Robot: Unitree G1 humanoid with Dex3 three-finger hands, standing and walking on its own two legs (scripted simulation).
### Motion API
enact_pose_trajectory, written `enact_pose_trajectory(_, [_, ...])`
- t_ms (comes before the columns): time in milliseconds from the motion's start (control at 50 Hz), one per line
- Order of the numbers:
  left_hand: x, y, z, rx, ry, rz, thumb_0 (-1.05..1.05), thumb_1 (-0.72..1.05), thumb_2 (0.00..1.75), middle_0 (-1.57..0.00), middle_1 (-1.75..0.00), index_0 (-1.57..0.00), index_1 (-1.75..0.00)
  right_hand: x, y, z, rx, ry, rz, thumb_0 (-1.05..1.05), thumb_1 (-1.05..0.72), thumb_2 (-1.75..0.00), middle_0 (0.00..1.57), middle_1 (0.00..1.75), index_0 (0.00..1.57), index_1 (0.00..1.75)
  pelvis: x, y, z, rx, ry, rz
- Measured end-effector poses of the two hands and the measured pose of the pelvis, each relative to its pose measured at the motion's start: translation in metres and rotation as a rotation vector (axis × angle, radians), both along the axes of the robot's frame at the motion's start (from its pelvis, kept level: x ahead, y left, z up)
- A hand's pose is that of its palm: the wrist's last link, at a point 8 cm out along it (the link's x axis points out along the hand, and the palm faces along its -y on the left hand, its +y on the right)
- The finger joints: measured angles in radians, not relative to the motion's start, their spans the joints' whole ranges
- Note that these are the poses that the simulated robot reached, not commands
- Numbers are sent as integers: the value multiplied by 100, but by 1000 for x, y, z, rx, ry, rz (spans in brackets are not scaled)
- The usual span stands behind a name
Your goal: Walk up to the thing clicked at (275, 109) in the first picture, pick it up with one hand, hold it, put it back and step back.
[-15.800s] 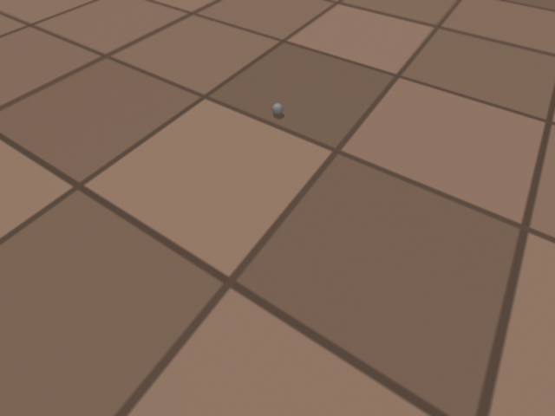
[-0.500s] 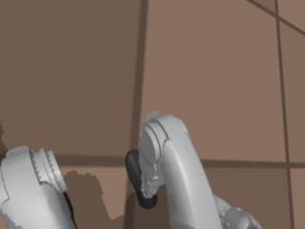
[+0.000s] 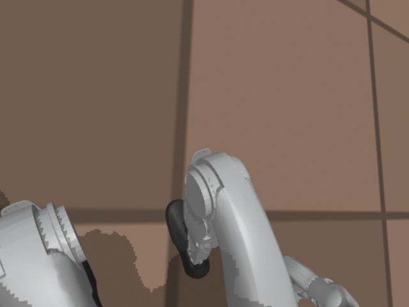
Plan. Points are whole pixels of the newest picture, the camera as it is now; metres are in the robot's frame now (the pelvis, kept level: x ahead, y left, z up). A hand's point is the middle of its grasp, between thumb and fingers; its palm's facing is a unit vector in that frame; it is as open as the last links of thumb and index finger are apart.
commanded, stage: close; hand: left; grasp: from above
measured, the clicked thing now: out of the picture +0.42 +0.33 -0.26
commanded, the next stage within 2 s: settle in 0.44 s
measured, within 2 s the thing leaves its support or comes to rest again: leaves its support in 0.86 s
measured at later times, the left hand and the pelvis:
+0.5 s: hand out of the picture +0.39 +0.34 -0.25, palm faces -0.45 -0.17 -0.88, open 9.0 cm; pelvis +0.00 +0.00 +0.00, yaw +0 degrees
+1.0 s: hand out of the picture +0.40 +0.35 -0.21, palm faces -0.40 -0.15 -0.90, open 9.0 cm; pelvis +0.00 +0.00 +0.00, yaw +1 degrees
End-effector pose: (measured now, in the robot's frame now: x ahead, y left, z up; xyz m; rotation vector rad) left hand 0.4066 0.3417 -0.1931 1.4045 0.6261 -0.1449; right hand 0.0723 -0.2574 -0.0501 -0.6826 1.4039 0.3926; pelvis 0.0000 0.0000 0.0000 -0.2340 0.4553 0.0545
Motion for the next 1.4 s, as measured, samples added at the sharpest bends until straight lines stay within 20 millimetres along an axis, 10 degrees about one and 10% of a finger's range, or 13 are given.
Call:
enact_pose_trajectory(820, [-3, 2, 7, -1, -15, -9, 7, 20, 53, -84, -95, -59, -74, 2, 2, 1, 2, -17, -18, 0, -91, -89, 20, 30, 20, 30, 1, 0, 1, 4, 18, 7])
enact_pose_trajectory(1400, [-9, 6, 114, 41, 10, -53, 10, 22, 51, -93, -78, -62, -61, 33, -8, -11, 52, -139, -212, 0, -91, -89, 20, 30, 20, 30, -6, -9, 30, 71, 99, 55])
